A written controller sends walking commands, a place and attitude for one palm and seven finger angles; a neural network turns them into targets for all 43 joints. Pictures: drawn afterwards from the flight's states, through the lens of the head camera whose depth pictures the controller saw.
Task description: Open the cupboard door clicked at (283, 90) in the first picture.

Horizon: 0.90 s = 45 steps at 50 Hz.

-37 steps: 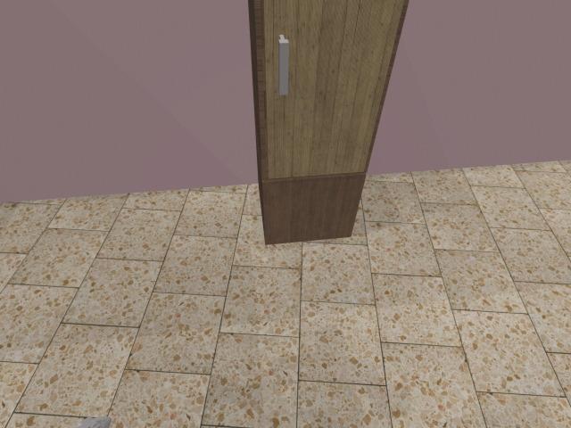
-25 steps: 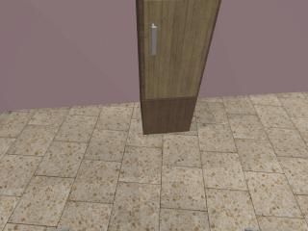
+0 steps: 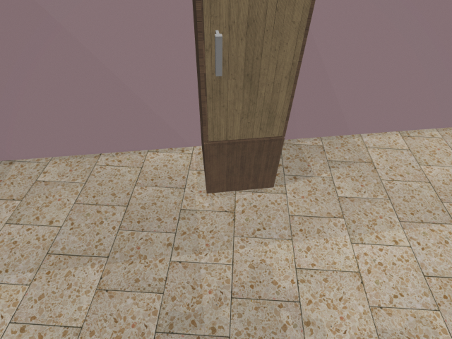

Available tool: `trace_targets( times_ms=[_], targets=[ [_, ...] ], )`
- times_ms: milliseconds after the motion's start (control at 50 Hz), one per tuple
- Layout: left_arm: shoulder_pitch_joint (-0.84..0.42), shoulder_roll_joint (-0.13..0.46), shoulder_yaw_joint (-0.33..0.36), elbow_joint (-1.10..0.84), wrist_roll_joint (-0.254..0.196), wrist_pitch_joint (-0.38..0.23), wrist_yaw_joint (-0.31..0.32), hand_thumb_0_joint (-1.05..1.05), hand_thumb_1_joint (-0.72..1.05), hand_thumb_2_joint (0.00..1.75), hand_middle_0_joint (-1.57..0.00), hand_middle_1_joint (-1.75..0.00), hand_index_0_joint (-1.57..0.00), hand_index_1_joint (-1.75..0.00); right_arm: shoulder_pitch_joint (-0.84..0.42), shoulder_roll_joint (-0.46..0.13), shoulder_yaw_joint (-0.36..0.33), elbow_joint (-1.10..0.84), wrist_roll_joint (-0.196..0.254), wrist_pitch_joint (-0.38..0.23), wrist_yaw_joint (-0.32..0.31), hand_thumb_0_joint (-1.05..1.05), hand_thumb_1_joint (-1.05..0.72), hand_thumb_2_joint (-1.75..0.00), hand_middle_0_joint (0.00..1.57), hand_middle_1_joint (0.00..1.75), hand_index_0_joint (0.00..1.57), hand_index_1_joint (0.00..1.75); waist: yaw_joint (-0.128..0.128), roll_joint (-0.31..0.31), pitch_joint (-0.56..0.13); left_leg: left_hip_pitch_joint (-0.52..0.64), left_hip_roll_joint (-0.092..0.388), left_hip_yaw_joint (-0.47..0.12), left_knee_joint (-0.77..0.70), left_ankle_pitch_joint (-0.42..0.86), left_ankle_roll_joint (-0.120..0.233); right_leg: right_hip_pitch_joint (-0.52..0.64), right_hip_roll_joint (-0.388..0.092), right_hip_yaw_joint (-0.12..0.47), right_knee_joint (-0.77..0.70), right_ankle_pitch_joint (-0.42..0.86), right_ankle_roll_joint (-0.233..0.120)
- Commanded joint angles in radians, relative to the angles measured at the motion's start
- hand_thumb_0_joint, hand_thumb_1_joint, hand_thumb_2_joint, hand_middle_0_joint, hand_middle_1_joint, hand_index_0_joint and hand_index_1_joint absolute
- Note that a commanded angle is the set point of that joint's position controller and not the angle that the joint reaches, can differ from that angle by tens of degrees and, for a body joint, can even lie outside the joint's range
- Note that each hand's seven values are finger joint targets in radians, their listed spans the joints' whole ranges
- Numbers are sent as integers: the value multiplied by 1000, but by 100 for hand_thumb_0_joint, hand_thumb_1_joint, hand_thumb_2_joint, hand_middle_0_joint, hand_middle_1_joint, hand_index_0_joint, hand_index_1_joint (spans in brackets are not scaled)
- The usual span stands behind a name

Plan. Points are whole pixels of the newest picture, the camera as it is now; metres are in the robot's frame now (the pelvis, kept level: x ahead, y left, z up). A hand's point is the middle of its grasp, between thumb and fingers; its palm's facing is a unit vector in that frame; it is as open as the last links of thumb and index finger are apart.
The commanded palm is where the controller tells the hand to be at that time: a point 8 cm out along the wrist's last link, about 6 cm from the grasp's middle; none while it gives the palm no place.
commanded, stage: stand and wait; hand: left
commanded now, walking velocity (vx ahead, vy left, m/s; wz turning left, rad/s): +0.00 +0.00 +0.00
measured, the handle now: (217, 53) +0.99 +0.09 +0.06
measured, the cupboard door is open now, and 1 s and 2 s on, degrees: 0 0 0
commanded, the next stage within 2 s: look at it before walking up in 0.08 s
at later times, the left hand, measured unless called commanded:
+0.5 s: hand out of the picture +0.07 +0.24 -0.16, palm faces -0.03 -0.94 -0.33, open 7.4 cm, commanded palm none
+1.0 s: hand out of the picture +0.07 +0.23 -0.16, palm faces -0.07 -0.94 -0.33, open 7.4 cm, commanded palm none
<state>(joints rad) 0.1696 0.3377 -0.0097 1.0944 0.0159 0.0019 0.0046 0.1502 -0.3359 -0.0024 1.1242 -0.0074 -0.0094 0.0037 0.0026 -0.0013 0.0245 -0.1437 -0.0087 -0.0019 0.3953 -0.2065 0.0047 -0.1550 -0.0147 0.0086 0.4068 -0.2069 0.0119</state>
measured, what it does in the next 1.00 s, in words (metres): stands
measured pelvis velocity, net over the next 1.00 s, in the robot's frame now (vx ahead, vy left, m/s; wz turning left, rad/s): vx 0.00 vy -0.01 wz -0.08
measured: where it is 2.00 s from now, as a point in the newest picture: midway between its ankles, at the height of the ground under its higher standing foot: outside the picture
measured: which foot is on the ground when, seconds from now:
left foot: down 0.00-1.00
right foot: down 0.00-1.00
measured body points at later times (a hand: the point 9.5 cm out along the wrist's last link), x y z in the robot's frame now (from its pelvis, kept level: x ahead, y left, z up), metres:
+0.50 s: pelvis +0.00 +0.00 +0.00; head +0.00 +0.00 +0.45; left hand +0.07 +0.29 -0.13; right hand +0.07 -0.30 -0.13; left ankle +0.01 +0.12 -0.74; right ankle +0.01 -0.13 -0.74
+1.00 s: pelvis +0.00 -0.01 +0.00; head +0.01 -0.01 +0.45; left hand +0.08 +0.28 -0.14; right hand +0.08 -0.29 -0.14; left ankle +0.01 +0.12 -0.74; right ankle +0.01 -0.13 -0.74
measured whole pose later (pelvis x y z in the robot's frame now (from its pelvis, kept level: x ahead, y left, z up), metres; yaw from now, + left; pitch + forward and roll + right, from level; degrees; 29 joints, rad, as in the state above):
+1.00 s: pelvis +0.00 -0.01 +0.00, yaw -4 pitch -1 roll +1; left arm 0.18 0.31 0.01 1.04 0.02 0.04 0.01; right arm 0.11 -0.30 -0.02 1.05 -0.01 0.00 -0.02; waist 0.02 -0.01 0.04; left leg -0.17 0.02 0.06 0.45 -0.25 -0.01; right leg -0.23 0.02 0.07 0.48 -0.23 0.00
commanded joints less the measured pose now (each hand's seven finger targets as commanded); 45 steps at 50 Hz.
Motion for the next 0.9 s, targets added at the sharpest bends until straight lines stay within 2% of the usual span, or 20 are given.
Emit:
trace_targets(
  times_ms=[0, 60, 160, 480, 660, 780, 820, 880],
  targets=[
    [-57, 199, 42, -70, -4, -28, 9, 0, 90, 90, -20, -30, -20, -30, -62, -199, -33, -73, -2, -22, -14, 0, -90, -90, 20, 30, 20, 30, -2, -17, -25, -19, 116, -99, -86, 48, 25, -17, -105, 103, -87, 35, -40],
    [-57, 201, 42, -71, -3, -27, 8, 0, 90, 90, -20, -30, -20, -30, -61, -201, -32, -71, -2, -22, -13, 0, -90, -90, 20, 30, 20, 30, -1, 1, -15, -27, 116, -101, -92, 26, 25, -26, -102, 108, -92, 5, -40],
    [-58, 199, 43, -73, -2, -27, 8, 0, 90, 90, -20, -30, -20, -30, -60, -199, -33, -70, -2, -22, -13, 0, -90, -90, 20, 30, 20, 30, -1, -8, -9, -29, 116, -101, -96, 10, 25, -37, -102, 113, -99, -15, -39],
    [-61, 199, 45, -73, -3, -30, 8, 0, 90, 90, -20, -30, -20, -30, -62, -203, -32, -71, -1, -27, -15, 0, -90, -90, 20, 30, 20, 30, -2, 0, -49, 6, 126, -97, -94, 94, 24, -5, -101, 104, -83, 90, -40],
    [-60, 202, 44, -67, -2, -29, 8, 0, 90, 90, -20, -30, -20, -30, -68, -203, -30, -69, 0, -25, -15, 0, -90, -90, 20, 30, 20, 30, -1, -4, -35, 7, 127, -94, -101, 87, 23, -6, -101, 102, -93, 88, -38],
    [-59, 204, 44, -66, -3, -31, 7, 0, 90, 90, -20, -30, -20, -30, -73, -205, -30, -71, 0, -25, -16, 0, -90, -90, 20, 30, 20, 30, -1, -6, -47, 22, 126, -90, -96, 115, 22, 4, -104, 105, -93, 126, -40],
    [-68, 205, 48, -76, -2, -25, 6, 0, 90, 90, -20, -30, -20, -30, -67, -209, -35, -73, -3, -25, -20, 0, -90, -90, 20, 30, 20, 30, -4, -1, -39, 38, 133, -71, -80, 124, 18, -21, -95, 118, -78, 160, -44],
    [-11, 99, 39, -84, -2, 9, 10, 0, 90, 90, -20, -30, -20, -30, 0, -93, -22, -81, -4, -5, -26, 0, -90, -90, 20, 30, 20, 30, -9, 3, -45, 35, 144, -22, -24, 135, 3, -65, -83, 129, -4, 224, -32]
  ],
)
